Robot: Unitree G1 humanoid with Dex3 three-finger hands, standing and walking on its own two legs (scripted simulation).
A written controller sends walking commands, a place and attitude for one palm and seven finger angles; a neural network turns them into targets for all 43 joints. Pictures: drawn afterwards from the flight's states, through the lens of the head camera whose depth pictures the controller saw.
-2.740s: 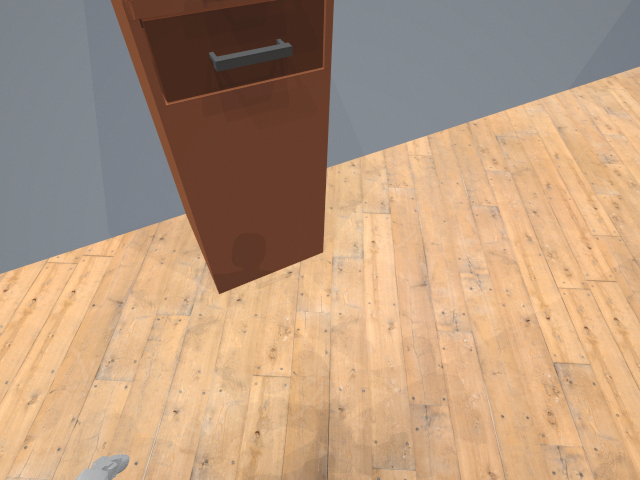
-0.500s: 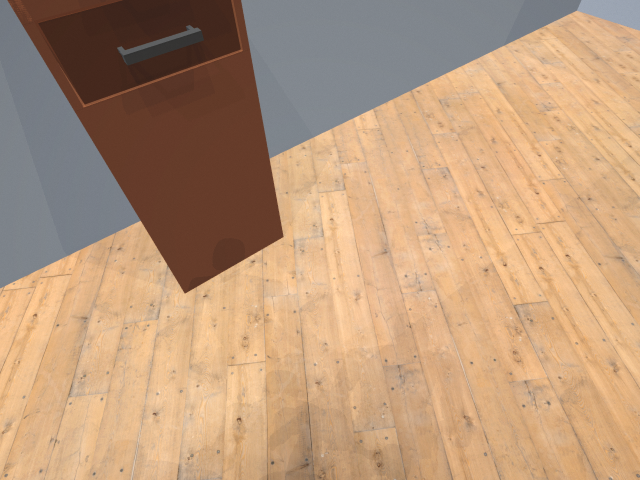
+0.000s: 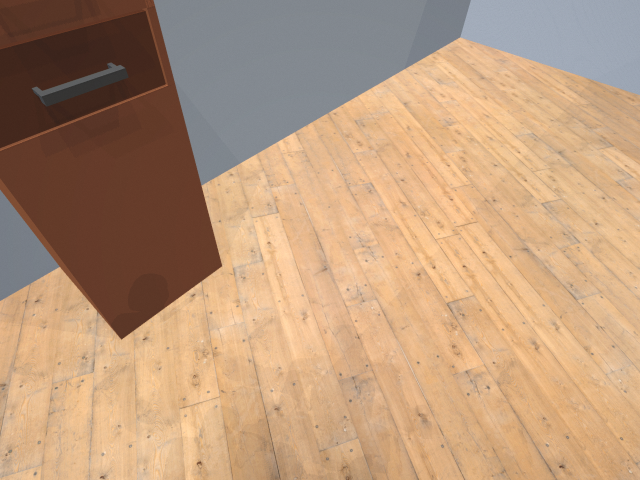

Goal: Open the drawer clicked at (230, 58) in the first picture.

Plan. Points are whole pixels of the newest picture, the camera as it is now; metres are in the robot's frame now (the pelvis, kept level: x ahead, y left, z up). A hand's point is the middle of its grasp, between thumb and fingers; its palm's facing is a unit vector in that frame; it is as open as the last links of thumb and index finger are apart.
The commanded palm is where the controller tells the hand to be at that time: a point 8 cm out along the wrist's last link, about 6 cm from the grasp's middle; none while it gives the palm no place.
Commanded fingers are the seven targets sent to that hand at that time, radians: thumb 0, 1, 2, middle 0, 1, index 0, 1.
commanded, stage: walk to a spot facing it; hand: left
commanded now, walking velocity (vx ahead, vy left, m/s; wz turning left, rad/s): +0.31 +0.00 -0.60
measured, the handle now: (80, 81) +0.77 +0.60 +0.08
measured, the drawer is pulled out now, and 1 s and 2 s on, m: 0.00 0.00 0.00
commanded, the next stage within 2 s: turn to face it in 1.52 s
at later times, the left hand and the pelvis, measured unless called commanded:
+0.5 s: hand (234, 403) +0.26 +0.17 -0.19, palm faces -0.34 -0.93 -0.10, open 7.4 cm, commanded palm none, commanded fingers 0.00 0.90 0.90 -0.20 -0.30 -0.20 -0.30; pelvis +0.12 +0.03 -0.01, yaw -19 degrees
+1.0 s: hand (289, 304) +0.45 +0.11 -0.17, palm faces -0.45 -0.86 -0.24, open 7.3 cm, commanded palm none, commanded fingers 0.00 0.90 0.90 -0.20 -0.30 -0.20 -0.30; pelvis +0.34 -0.05 -0.01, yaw -32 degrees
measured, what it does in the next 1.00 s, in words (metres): walks ahead, turning right: left foot, then right foot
